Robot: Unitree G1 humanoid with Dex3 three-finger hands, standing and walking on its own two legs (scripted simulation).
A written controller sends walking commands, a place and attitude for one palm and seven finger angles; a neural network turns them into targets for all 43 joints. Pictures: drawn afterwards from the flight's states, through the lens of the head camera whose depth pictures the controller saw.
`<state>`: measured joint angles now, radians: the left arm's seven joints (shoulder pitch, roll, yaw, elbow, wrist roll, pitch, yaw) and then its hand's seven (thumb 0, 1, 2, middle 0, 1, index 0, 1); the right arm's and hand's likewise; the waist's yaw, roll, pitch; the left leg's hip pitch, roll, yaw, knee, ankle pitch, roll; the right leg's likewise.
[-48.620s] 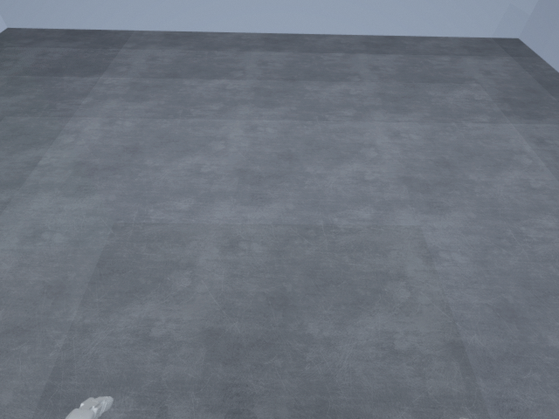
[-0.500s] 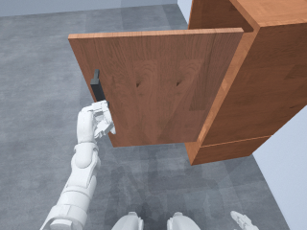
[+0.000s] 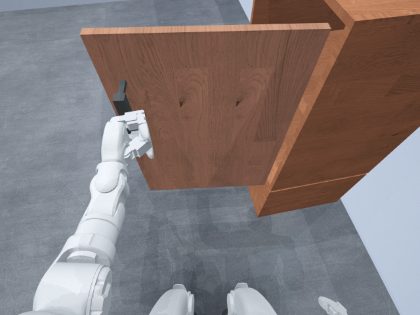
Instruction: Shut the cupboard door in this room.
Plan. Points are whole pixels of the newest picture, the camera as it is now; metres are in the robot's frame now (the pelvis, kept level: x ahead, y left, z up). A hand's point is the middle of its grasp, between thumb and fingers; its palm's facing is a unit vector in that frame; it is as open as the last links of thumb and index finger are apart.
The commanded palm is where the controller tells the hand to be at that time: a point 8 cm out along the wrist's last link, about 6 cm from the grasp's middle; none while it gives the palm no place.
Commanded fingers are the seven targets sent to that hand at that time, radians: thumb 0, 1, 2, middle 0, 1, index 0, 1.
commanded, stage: push the door shut along its arc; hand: left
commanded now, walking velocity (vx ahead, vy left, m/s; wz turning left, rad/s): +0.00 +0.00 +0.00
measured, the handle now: (131, 117) +0.50 +0.17 +0.05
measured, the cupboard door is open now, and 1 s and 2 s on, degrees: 82 70 55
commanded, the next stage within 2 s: pull the fist back off the door in 1.42 s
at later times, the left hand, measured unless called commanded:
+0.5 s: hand (164, 114) +0.50 +0.09 +0.06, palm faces -0.17 -0.98 -0.05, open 3.1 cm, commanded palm +0.49 +0.14 +0.05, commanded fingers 0.00 0.90 0.90 -1.30 -1.50 -1.30 -1.50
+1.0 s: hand (174, 98) +0.54 +0.07 +0.06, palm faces -0.26 -0.96 -0.05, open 3.1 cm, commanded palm +0.55 +0.11 +0.05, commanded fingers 0.00 0.90 0.90 -1.30 -1.50 -1.30 -1.50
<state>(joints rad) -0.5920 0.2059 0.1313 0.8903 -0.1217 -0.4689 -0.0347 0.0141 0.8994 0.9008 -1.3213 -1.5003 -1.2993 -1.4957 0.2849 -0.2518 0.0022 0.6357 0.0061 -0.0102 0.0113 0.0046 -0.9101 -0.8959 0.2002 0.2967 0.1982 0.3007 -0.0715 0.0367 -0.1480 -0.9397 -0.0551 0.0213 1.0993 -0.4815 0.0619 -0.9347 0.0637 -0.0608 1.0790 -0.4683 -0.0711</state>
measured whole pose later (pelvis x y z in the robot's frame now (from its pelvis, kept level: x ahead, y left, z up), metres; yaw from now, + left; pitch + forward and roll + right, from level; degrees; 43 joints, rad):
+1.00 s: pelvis +0.01 +0.01 -0.02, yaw -1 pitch +26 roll -3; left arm -1.08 0.41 0.23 1.27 -0.06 -0.39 -0.23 0.01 0.90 0.92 -1.30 -1.50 -1.30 -1.50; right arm 0.41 -0.27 0.02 0.64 -0.01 0.02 0.05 0.00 -0.91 -0.90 0.20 0.30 0.20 0.30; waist -0.22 0.06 -0.14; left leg -1.13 -0.03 0.01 1.20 -0.52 0.07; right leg -1.11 0.09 -0.08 1.14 -0.48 -0.07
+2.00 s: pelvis +0.03 +0.00 -0.01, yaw -3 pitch +29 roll -2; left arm -1.11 0.23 0.35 1.29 0.10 -0.42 0.36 0.02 0.90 0.90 -1.30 -1.50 -1.30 -1.50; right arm 0.48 -0.23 0.00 0.65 -0.11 0.01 0.16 0.00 -0.91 -0.90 0.20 0.30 0.20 0.30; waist -0.25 0.08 -0.19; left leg -1.12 -0.02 0.03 1.15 -0.54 0.06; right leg -1.11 0.10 -0.05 1.09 -0.49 -0.07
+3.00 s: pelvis +0.02 -0.01 +0.05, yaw -1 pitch +10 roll +0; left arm -0.29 0.12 0.07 0.50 -0.10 -0.38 0.14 0.02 0.90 0.90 -1.30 -1.49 -1.29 -1.49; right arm 0.31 -0.27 -0.02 0.59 0.02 0.01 0.02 0.01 -0.91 -0.90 0.20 0.30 0.20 0.30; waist -0.04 0.03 -0.12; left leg -0.58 -0.04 0.02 0.81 -0.40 0.05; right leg -0.58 0.09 -0.03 0.79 -0.38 -0.08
